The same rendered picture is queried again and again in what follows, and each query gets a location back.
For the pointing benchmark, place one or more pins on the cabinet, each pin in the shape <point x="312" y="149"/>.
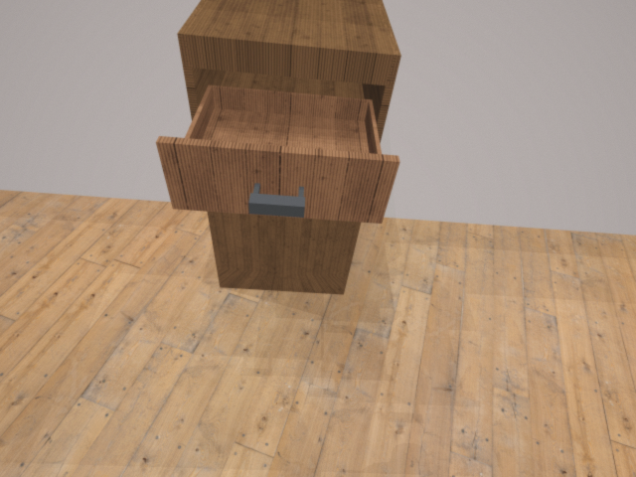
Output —
<point x="341" y="48"/>

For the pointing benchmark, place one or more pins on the handle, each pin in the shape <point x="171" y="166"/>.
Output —
<point x="276" y="205"/>

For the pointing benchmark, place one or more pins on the drawer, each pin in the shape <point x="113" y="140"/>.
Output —
<point x="282" y="140"/>

